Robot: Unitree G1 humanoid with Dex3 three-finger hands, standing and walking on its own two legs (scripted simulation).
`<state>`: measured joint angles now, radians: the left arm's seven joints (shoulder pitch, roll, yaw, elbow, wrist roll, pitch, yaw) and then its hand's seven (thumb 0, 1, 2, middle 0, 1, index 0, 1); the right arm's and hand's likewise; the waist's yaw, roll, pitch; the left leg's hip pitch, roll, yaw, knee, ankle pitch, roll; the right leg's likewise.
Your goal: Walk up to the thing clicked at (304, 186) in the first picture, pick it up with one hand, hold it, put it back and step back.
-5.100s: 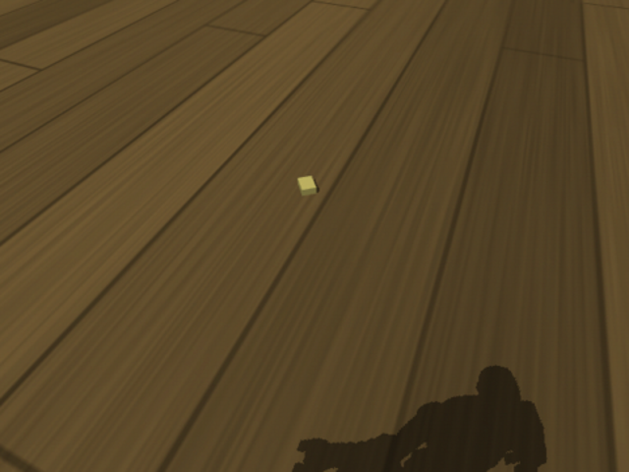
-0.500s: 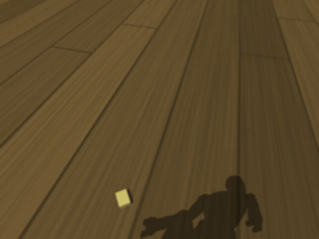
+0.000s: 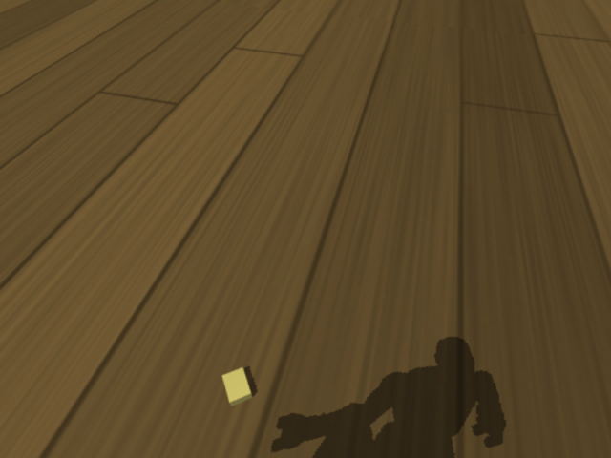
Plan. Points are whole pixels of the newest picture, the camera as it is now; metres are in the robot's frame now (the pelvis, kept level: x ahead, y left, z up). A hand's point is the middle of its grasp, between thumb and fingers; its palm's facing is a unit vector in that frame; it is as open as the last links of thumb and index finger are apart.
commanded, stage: stand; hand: left
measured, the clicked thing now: (237, 386) +0.51 +0.21 -0.77
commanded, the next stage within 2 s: walk up in 1.88 s
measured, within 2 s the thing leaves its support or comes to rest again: neither
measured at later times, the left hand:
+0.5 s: hand out of the picture +0.09 +0.25 -0.15, palm faces -0.02 -0.94 -0.34, open 7.4 cm
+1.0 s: hand out of the picture +0.08 +0.25 -0.16, palm faces -0.02 -0.94 -0.34, open 7.4 cm
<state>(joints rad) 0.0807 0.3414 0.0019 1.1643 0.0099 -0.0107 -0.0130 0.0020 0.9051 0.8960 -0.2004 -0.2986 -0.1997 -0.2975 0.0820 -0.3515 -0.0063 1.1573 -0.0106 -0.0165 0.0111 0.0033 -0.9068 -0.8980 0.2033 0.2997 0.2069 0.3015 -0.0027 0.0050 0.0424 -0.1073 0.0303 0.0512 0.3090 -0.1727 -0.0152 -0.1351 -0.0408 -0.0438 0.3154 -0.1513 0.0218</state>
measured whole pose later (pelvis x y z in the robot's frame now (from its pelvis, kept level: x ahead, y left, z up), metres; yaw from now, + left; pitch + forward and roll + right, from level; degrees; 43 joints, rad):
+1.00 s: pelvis +0.01 +0.00 +0.00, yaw +0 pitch -2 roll +0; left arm 0.10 0.35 0.00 1.15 0.01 -0.01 -0.01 0.00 0.90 0.90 -0.20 -0.30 -0.20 -0.30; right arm 0.10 -0.35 0.00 1.14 -0.01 -0.01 0.01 0.00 -0.91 -0.90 0.20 0.30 0.21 0.30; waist 0.00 0.01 0.04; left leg -0.08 0.03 0.04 0.30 -0.19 -0.02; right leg -0.10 -0.04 -0.05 0.30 -0.16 0.02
